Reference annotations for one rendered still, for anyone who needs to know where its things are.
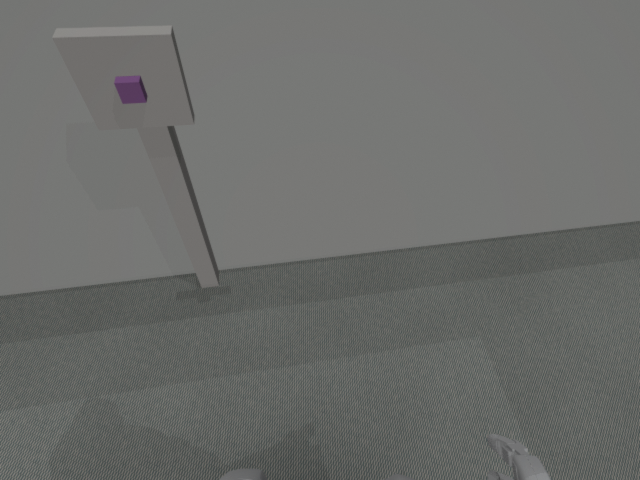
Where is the robot right hand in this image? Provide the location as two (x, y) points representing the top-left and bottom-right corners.
(487, 434), (551, 480)

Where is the panel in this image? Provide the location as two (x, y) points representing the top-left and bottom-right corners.
(52, 25), (219, 288)

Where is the button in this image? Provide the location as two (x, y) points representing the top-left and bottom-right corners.
(114, 76), (147, 104)

